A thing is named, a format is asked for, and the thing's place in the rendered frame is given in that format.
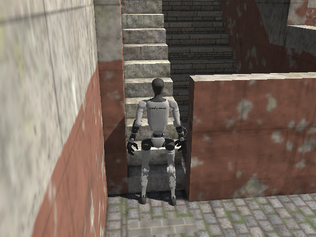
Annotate stairs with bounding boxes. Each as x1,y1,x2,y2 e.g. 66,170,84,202
121,0,186,193

